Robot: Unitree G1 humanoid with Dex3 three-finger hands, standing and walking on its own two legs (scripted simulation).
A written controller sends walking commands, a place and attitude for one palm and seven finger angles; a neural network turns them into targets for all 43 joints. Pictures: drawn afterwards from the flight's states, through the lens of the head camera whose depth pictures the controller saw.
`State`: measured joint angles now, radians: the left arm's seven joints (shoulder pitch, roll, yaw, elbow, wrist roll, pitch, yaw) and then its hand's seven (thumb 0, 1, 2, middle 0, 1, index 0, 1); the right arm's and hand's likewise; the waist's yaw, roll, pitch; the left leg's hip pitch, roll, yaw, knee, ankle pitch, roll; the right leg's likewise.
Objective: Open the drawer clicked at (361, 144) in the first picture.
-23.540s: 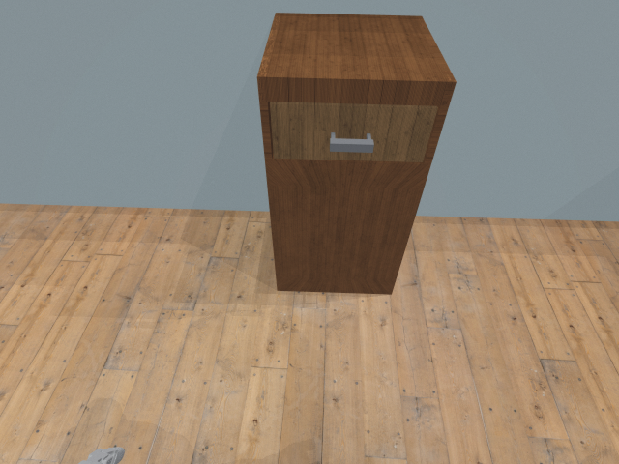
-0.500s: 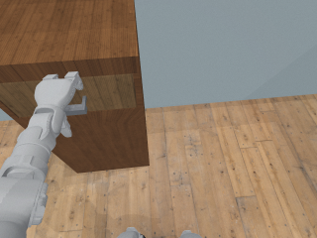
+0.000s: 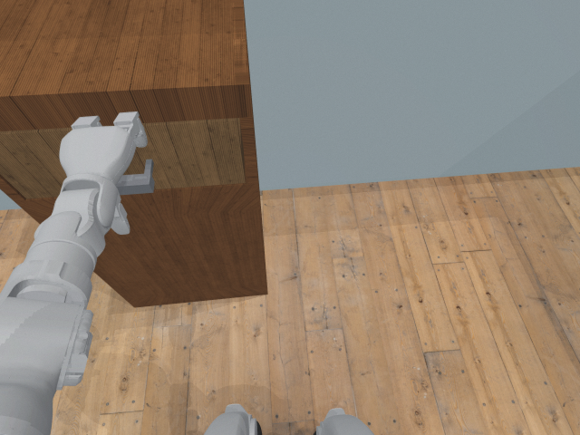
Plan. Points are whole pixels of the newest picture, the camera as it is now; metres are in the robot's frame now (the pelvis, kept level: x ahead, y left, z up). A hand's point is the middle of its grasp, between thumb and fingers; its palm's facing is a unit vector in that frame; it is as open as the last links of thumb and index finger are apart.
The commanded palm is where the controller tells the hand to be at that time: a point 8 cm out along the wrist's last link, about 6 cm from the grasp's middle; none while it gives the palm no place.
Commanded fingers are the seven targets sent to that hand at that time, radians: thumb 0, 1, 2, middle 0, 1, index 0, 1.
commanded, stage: lower the fingers behind the handle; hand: left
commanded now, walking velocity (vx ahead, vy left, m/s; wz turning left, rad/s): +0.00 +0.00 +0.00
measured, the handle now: (120, 175) +0.53 +0.26 -0.01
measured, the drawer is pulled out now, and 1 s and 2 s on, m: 0.00 0.00 0.11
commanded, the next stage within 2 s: lift the fingers back up to retry in 1.02 s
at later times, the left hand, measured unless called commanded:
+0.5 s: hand (116, 176) +0.48 +0.24 +0.05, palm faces +0.03 +0.00 -1.00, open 13.7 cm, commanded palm +0.48 +0.27 +0.03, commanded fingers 0.00 -0.50 0.30 -0.30 -1.20 -0.30 -1.20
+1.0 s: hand (117, 178) +0.48 +0.24 +0.04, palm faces +0.02 +0.02 -1.00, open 13.8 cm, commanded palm +0.48 +0.26 +0.03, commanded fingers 0.00 -0.50 0.30 -0.30 -1.20 -0.30 -1.20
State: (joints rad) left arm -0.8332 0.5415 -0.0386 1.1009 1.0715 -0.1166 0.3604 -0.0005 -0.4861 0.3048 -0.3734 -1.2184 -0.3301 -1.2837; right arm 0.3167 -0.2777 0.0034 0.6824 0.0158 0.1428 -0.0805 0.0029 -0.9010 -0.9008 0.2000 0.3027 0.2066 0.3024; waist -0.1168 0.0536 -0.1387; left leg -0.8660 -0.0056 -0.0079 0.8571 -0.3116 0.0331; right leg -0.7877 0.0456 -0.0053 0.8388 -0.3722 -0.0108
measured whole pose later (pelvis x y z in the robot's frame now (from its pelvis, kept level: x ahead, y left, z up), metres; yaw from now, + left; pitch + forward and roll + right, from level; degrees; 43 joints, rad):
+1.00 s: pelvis -0.06 +0.02 -0.04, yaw -1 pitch +21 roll -3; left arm -1.05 0.64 -0.10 1.16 1.06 -0.01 0.26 0.00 -0.49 0.30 -0.33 -1.22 -0.26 -1.36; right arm 0.32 -0.28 0.07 0.63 0.03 0.08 -0.12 0.00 -0.90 -0.90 0.20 0.30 0.21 0.30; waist -0.19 0.05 -0.13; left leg -1.14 -0.03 -0.02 1.07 -0.35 0.05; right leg -1.06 0.05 0.00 1.04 -0.35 0.01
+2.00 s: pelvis +0.07 -0.02 +0.04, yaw -1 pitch +1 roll +2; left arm -0.04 0.36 0.07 0.63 0.07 -0.14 0.08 -0.01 -0.49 0.31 -0.06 -0.38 -0.33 -0.49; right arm 0.19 -0.25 -0.02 0.98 -0.03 0.00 -0.02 0.00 -0.90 -0.90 0.20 0.30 0.20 0.30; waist -0.01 0.10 -0.01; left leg -0.23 -0.06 -0.03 0.51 -0.29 0.01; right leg -0.20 0.01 0.01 0.57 -0.39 -0.04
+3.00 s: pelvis -0.01 -0.03 +0.04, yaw +0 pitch -4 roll +1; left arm 0.01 0.32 0.07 0.61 0.06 -0.11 0.09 -0.01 -0.48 0.31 0.00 -0.24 -0.31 -0.39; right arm 0.38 -0.16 -0.01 1.08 -0.03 0.03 0.01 0.00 -0.90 -0.90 0.20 0.30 0.20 0.30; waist -0.06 0.09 0.00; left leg -0.23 -0.04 -0.05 0.44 -0.15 0.00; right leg -0.20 0.02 -0.03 0.53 -0.26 -0.05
